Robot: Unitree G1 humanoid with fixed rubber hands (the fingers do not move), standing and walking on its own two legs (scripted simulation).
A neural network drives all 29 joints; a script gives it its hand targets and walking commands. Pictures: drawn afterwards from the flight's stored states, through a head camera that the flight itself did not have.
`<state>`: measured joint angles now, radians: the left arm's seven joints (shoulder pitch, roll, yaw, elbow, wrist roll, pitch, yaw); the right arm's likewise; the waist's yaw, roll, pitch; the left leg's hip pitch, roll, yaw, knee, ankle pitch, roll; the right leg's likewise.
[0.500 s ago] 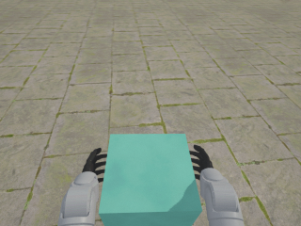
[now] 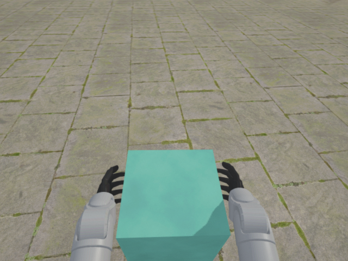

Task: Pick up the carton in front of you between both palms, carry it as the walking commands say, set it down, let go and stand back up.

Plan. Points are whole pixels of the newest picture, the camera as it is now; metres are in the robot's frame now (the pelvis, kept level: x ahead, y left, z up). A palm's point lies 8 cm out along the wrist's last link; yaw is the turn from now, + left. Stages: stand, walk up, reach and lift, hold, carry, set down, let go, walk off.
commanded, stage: carry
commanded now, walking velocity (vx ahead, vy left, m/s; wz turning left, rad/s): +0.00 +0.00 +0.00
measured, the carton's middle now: (170, 210) +0.29 +0.00 -0.04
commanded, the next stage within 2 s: hold in 0.70 s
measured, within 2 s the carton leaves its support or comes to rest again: neither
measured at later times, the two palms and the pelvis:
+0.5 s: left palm (100, 202) +0.27 +0.16 +0.04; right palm (232, 197) +0.28 -0.14 +0.04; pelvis -0.01 +0.01 +0.00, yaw +0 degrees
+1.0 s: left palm (77, 223) +0.22 +0.19 +0.04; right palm (214, 191) +0.29 -0.10 +0.05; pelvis -0.02 -0.01 +0.01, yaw +11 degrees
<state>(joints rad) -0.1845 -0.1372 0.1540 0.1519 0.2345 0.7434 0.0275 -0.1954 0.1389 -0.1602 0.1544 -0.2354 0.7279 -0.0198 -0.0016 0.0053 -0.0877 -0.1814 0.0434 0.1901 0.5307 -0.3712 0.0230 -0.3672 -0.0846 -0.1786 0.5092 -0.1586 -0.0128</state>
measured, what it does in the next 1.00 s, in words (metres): stands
